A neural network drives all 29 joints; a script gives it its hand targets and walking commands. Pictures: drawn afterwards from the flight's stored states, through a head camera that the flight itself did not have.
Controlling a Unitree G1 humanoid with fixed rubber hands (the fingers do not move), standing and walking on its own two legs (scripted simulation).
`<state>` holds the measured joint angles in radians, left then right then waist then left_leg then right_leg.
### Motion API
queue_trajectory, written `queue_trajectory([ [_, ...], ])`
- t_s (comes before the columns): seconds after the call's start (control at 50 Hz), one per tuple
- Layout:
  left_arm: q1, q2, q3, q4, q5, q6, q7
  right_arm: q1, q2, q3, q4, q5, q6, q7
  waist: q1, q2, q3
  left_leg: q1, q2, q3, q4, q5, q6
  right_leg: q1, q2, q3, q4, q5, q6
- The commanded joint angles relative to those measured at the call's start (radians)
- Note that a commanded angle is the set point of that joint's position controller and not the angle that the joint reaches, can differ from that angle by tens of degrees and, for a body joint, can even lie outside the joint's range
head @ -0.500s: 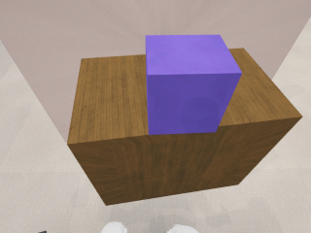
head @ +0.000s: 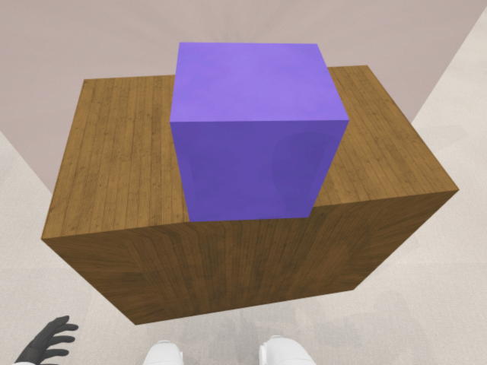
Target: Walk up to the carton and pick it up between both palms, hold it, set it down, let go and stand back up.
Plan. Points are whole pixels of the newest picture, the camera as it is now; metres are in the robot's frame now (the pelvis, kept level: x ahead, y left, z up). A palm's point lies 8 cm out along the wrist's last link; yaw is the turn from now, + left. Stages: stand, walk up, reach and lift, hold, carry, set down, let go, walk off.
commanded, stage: walk up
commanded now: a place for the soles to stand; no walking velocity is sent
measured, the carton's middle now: (249, 137) +0.48 -0.01 +0.09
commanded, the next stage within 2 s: none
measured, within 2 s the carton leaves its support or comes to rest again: neither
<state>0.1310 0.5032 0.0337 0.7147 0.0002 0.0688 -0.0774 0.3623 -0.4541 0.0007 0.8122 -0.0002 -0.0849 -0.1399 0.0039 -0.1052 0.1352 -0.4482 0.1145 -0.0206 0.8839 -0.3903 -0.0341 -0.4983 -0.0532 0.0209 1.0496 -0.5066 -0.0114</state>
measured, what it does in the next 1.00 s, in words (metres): steps on the spot: left foot, then left foot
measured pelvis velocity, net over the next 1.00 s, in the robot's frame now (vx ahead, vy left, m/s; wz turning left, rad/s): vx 0.04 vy -0.04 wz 0.08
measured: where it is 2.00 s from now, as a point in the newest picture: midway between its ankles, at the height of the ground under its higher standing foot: outside the picture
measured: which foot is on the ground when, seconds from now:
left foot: down 0.00-0.00, up 0.02-0.50, down 0.52-0.74, up 0.76-0.98, down 1.00-1.00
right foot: down 0.00-1.00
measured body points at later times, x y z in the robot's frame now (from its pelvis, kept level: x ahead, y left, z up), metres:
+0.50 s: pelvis +0.04 -0.03 +0.03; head +0.09 -0.03 +0.48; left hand +0.10 +0.28 -0.08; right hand +0.13 -0.36 -0.07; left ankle +0.08 +0.13 -0.67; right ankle +0.04 -0.09 -0.68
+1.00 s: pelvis +0.04 -0.04 +0.02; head +0.08 -0.04 +0.47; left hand +0.12 +0.28 -0.07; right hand +0.15 -0.36 -0.08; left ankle +0.06 +0.12 -0.68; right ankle +0.04 -0.13 -0.68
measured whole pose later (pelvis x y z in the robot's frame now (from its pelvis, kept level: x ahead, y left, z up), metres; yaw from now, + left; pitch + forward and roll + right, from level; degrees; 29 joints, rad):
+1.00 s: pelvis +0.04 -0.04 +0.02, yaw +4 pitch -1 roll +1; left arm 0.23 0.40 0.04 0.72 0.00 0.02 -0.02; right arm 0.24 -0.46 0.00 0.82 0.00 -0.03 -0.06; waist 0.00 0.00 0.11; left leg -0.43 0.01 -0.06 0.81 -0.35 -0.01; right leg -0.38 0.01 -0.04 0.85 -0.45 -0.05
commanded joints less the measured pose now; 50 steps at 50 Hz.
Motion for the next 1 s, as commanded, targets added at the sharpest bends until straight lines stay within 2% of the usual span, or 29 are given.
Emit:
queue_trajectory([
  [0.0, 0.279, 0.244, 0.157, 0.049, 0.044, -0.019, 0.014, -0.055, -0.193, -0.079, -0.026, -0.038, 0.025, 0.007, 0.151, -0.194, -0.071, -0.461, -0.102, 0.04, 0.35, -0.22, 0.101, 0.283, -0.125, 0.323, -0.574, -0.136, 0.043],
  [0.02, 0.176, 0.323, 0.169, 0.002, 0.017, -0.029, 0.026, -0.134, -0.184, -0.094, -0.06, -0.024, 0.038, -0.016, 0.134, -0.314, 0.01, -0.425, -0.194, -0.126, 0.462, -0.243, 0.077, 0.071, -0.234, 0.549, -0.856, -0.153, 0.063],
  [0.04, 0.041, 0.326, 0.167, -0.036, 0.017, -0.029, 0.03, -0.105, -0.233, -0.109, -0.032, -0.013, 0.045, -0.021, 0.063, -0.182, 0.043, -0.332, -0.166, -0.148, 0.511, -0.148, 0.074, -0.015, -0.242, 0.581, -0.909, -0.266, 0.059],
  [0.06, -0.018, 0.287, 0.155, -0.041, 0.022, -0.028, 0.041, -0.052, -0.252, -0.112, 0.005, -0.013, 0.046, -0.011, 0.02, -0.063, 0.051, -0.306, -0.147, -0.124, 0.535, -0.076, 0.068, -0.007, -0.226, 0.55, -0.886, -0.328, 0.081],
  [0.08, -0.015, 0.249, 0.147, -0.031, 0.02, -0.032, 0.049, -0.016, -0.26, -0.11, 0.03, -0.014, 0.047, 0.0, 0.007, -0.012, 0.057, -0.296, -0.13, -0.115, 0.516, -0.037, 0.063, 0.043, -0.21, 0.514, -0.846, -0.303, 0.086],
  [0.1, -0.004, 0.223, 0.137, -0.026, 0.02, -0.042, 0.057, 0.016, -0.273, -0.111, 0.055, -0.012, 0.046, 0.014, 0.003, 0.0, 0.036, -0.267, -0.11, -0.108, 0.464, -0.007, 0.061, 0.12, -0.189, 0.463, -0.794, -0.229, 0.074],
  [0.2, 0.146, 0.134, 0.119, -0.011, 0.016, -0.081, 0.079, -0.008, -0.218, -0.086, 0.05, -0.006, 0.042, 0.049, 0.047, 0.047, -0.086, -0.23, -0.097, -0.122, 0.243, -0.018, 0.054, 0.42, -0.177, 0.27, -0.619, 0.506, 0.004],
  [0.26, 0.195, 0.125, 0.115, -0.016, 0.021, -0.079, 0.083, -0.026, -0.192, -0.075, 0.031, -0.003, 0.046, 0.051, 0.067, 0.0, -0.133, -0.228, -0.11, -0.08, 0.185, -0.039, 0.062, 0.508, -0.168, 0.164, -0.56, 0.813, -0.015],
  [0.3, 0.205, 0.121, 0.112, -0.027, 0.025, -0.074, 0.086, -0.033, -0.185, -0.072, 0.019, -0.002, 0.049, 0.051, 0.078, -0.016, -0.144, -0.213, -0.118, -0.042, 0.14, -0.046, 0.06, 0.521, -0.17, 0.139, -0.54, 0.907, -0.043],
  [0.4, 0.189, 0.134, 0.109, -0.05, 0.031, -0.066, 0.085, -0.033, -0.185, -0.074, -0.001, -0.005, 0.046, 0.052, 0.063, -0.028, -0.168, -0.097, -0.098, 0.037, 0.011, -0.071, 0.069, 0.439, -0.209, 0.136, -0.497, 0.853, -0.111],
  [0.44, 0.137, 0.137, 0.101, -0.059, 0.03, -0.06, 0.082, 0.0, -0.172, -0.076, 0.003, -0.007, 0.037, 0.056, 0.032, -0.02, -0.182, 0.033, -0.106, 0.081, -0.091, -0.001, 0.078, 0.344, -0.21, 0.101, -0.443, 0.83, -0.136],
  [0.46, 0.103, 0.136, 0.1, -0.065, 0.023, -0.055, 0.08, 0.053, -0.173, -0.08, 0.015, -0.009, 0.03, 0.056, -0.003, -0.001, -0.218, 0.129, -0.12, 0.099, -0.21, 0.121, 0.087, 0.304, -0.184, 0.057, -0.377, 0.744, -0.13],
  [0.48, 0.078, 0.127, 0.092, -0.065, 0.011, -0.055, 0.079, 0.094, -0.188, -0.089, 0.025, -0.021, 0.023, 0.052, -0.037, 0.046, -0.215, 0.224, -0.119, 0.071, -0.291, 0.223, 0.096, 0.216, -0.16, 0.031, -0.285, 0.738, -0.098],
  [0.5, 0.077, 0.097, 0.083, -0.081, 0.001, -0.058, 0.079, 0.13, -0.252, -0.109, 0.02, -0.035, 0.015, 0.045, -0.057, 0.166, -0.278, 0.329, 0.002, -0.168, -0.314, 0.291, 0.158, 0.096, -0.106, 0.006, -0.122, 0.665, -0.05],
  [0.52, 0.086, 0.058, 0.077, -0.095, -0.003, -0.052, 0.076, 0.084, -0.335, -0.129, -0.015, -0.038, 0.013, 0.043, -0.053, 0.316, -0.265, 0.318, 0.222, -0.535, -0.366, 0.504, 0.326, -0.045, 0.05, -0.027, 0.065, 0.245, 0.03],
  [0.54, 0.053, 0.102, 0.094, -0.08, 0.007, -0.027, 0.081, 0.031, -0.333, -0.122, -0.018, -0.021, 0.016, 0.043, -0.044, 0.283, -0.203, 0.163, 0.292, -0.639, -0.427, 0.37, 0.403, -0.045, 0.038, 0.062, 0.164, -0.171, 0.044],
  [0.56, 0.076, 0.121, 0.099, -0.068, 0.002, -0.021, 0.077, -0.037, -0.34, -0.123, -0.036, -0.019, 0.017, 0.035, -0.012, 0.246, -0.167, 0.088, 0.259, -0.596, -0.414, 0.217, 0.39, -0.017, 0.011, 0.111, 0.199, -0.146, 0.034],
  [0.58, 0.082, 0.118, 0.099, -0.043, -0.002, -0.023, 0.072, -0.085, -0.314, -0.114, -0.046, -0.023, 0.02, 0.035, 0.005, 0.203, -0.138, 0.047, 0.205, -0.521, -0.392, 0.175, 0.353, -0.022, 0.005, 0.091, 0.172, -0.102, 0.019],
  [0.64, 0.138, 0.105, 0.1, 0.008, 0.007, -0.03, 0.054, -0.154, -0.281, -0.094, -0.061, -0.044, 0.028, 0.054, 0.031, 0.304, -0.12, -0.077, 0.126, -0.412, -0.376, 0.103, 0.289, 0.115, 0.021, 0.029, -0.026, -0.059, -0.016],
  [0.68, 0.191, 0.09, 0.102, 0.042, 0.013, -0.038, 0.054, -0.199, -0.29, -0.094, -0.066, -0.038, 0.038, 0.066, 0.08, 0.269, -0.137, -0.174, 0.096, -0.343, -0.315, 0.021, 0.234, 0.321, 0.03, 0.001, -0.284, 0.083, -0.025],
  [0.7, 0.206, 0.103, 0.108, 0.058, 0.027, -0.046, 0.059, -0.173, -0.246, -0.083, -0.041, -0.036, 0.051, 0.069, 0.09, 0.188, -0.115, -0.276, 0.046, -0.258, -0.181, -0.09, 0.185, 0.434, 0.027, 0.063, -0.439, 0.043, -0.011],
  [0.72, 0.198, 0.185, 0.117, 0.045, 0.047, -0.06, 0.066, -0.146, -0.158, -0.062, -0.048, -0.023, 0.062, 0.071, 0.077, -0.108, -0.061, -0.362, -0.119, -0.1, 0.124, -0.139, 0.109, 0.32, -0.175, 0.419, -0.719, -0.222, -0.031],
  [0.74, 0.095, 0.239, 0.124, 0.018, 0.028, -0.071, 0.071, -0.187, -0.205, -0.083, -0.048, -0.017, 0.066, 0.056, 0.058, -0.048, -0.004, -0.311, -0.17, -0.137, 0.179, -0.154, 0.078, 0.158, -0.314, 0.533, -0.798, -0.152, -0.049],
  [0.76, 0.036, 0.232, 0.119, 0.001, 0.025, -0.076, 0.071, -0.17, -0.234, -0.092, -0.02, -0.011, 0.066, 0.055, 0.029, 0.025, 0.008, -0.226, -0.147, -0.147, 0.208, -0.136, 0.072, 0.11, -0.301, 0.507, -0.779, -0.11, -0.066],
  [0.8, 0.007, 0.186, 0.109, -0.001, 0.026, -0.085, 0.076, -0.112, -0.24, -0.093, 0.015, -0.008, 0.062, 0.067, 0.009, 0.014, 0.006, -0.182, -0.129, -0.12, 0.186, -0.1, 0.07, 0.151, -0.241, 0.41, -0.726, -0.035, -0.061],
  [0.9, 0.1, 0.153, 0.096, -0.011, 0.016, -0.091, 0.082, -0.09, -0.198, -0.082, 0.003, -0.014, 0.043, 0.078, 0.03, -0.047, -0.157, -0.093, -0.101, 0.001, 0.025, -0.11, 0.066, 0.387, -0.212, 0.231, -0.495, 0.72, -0.118],
  [0.92, 0.103, 0.152, 0.096, -0.014, 0.015, -0.088, 0.083, -0.096, -0.187, -0.079, -0.006, -0.013, 0.039, 0.077, 0.03, -0.052, -0.174, -0.058, -0.098, 0.022, -0.022, -0.104, 0.069, 0.387, -0.218, 0.21, -0.462, 0.795, -0.138],
  [0.96, 0.069, 0.151, 0.091, -0.021, 0.002, -0.078, 0.081, -0.042, -0.178, -0.077, 0.005, -0.018, 0.021, 0.076, -0.007, -0.025, -0.223, 0.113, -0.11, 0.04, -0.258, 0.143, 0.08, 0.319, -0.164, 0.117, -0.342, 0.777, -0.122],
  [0.98, 0.057, 0.124, 0.084, -0.032, -0.01, -0.076, 0.08, -0.019, -0.205, -0.088, 0.007, -0.027, 0.012, 0.072, -0.018, 0.033, -0.262, 0.214, -0.077, -0.066, -0.262, 0.281, 0.105, 0.221, -0.13, 0.106, -0.264, 0.73, -0.09],
])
